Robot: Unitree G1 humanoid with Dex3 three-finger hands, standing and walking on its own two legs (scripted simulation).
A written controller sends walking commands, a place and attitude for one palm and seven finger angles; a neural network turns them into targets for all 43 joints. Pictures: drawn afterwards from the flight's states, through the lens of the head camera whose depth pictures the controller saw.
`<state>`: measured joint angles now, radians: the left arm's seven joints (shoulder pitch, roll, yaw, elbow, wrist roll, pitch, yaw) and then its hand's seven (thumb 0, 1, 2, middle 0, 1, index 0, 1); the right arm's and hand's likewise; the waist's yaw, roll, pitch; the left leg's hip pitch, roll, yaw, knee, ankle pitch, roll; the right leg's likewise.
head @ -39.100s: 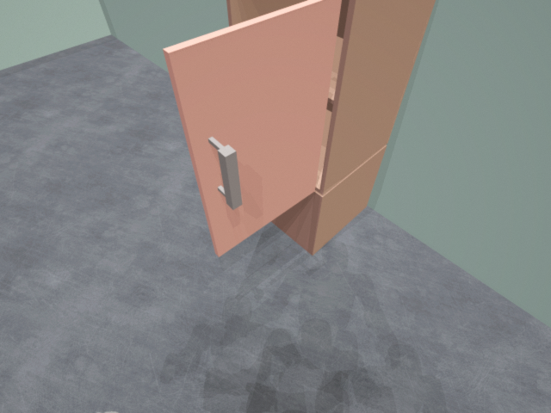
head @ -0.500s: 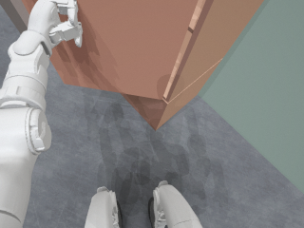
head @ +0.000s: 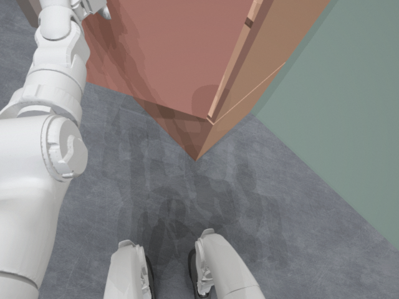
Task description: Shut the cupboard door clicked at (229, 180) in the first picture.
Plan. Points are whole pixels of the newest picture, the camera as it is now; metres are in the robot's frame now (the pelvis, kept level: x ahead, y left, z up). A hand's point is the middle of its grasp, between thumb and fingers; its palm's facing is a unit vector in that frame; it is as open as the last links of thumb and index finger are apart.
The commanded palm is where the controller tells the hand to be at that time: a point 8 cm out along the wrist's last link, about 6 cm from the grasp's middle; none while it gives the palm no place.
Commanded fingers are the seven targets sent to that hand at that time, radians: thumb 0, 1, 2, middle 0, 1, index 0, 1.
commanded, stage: pull the fist back off the door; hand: left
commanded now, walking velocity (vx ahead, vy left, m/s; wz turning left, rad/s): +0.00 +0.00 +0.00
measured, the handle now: out of the picture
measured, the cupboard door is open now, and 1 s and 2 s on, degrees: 30 29 29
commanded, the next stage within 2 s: draw the hand back to the body in 0.72 s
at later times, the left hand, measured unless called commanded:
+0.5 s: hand (117, 20) +0.57 +0.06 +0.11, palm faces +0.11 -0.99 -0.03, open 3.1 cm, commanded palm +0.52 +0.10 +0.12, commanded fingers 0.00 0.90 0.90 -1.30 -1.50 -1.30 -1.50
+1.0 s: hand (110, 43) +0.50 +0.07 +0.14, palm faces +0.10 -0.99 -0.05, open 3.1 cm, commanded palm +0.45 +0.13 +0.15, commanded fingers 0.00 0.90 0.90 -1.30 -1.50 -1.30 -1.50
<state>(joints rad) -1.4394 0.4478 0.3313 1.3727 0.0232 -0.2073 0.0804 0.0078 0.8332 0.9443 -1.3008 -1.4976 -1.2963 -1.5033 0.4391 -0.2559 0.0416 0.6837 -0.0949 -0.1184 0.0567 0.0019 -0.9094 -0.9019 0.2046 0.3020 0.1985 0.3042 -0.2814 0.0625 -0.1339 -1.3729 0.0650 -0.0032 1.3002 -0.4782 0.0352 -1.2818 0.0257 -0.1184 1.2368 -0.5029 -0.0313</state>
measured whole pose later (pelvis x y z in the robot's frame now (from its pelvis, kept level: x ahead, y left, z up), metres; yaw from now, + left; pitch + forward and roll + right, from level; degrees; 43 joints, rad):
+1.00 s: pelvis +0.04 -0.03 +0.06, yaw +2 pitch +18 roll +1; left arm -0.73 0.15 0.20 0.96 -0.04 -0.44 0.12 0.02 0.90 0.89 -1.30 -1.50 -1.30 -1.50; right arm 0.32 -0.23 -0.03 0.63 -0.02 0.04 0.06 0.00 -0.91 -0.90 0.20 0.30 0.20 0.30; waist -0.10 0.04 -0.14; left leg -0.88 0.05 0.05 1.00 -0.44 -0.01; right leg -0.86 0.02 -0.06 1.03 -0.50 -0.07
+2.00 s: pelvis +0.06 +0.01 +0.14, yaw +3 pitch -4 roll +0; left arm 0.42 0.35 0.28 -0.35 -0.08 0.01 0.09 0.02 0.90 0.89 -0.50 -0.61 -0.49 -0.62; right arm 0.19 -0.22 0.05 0.61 0.03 -0.02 -0.05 0.01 -0.91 -0.90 0.21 0.30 0.20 0.30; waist 0.06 0.08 0.00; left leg -0.11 -0.02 0.05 0.40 -0.23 0.04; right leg -0.05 -0.01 -0.06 0.38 -0.26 0.00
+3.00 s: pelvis +0.03 +0.01 +0.13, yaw +2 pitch +1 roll -1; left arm 0.56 0.44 0.40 -0.45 -0.08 -0.12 0.13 0.02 0.89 0.89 -0.21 -0.30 -0.21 -0.31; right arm 0.17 -0.24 -0.01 0.55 0.03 0.05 -0.10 0.01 -0.91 -0.90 0.20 0.30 0.20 0.30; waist 0.00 0.04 -0.03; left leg -0.32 -0.01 0.06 0.53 -0.24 0.04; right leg -0.26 -0.01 -0.05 0.51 -0.27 0.00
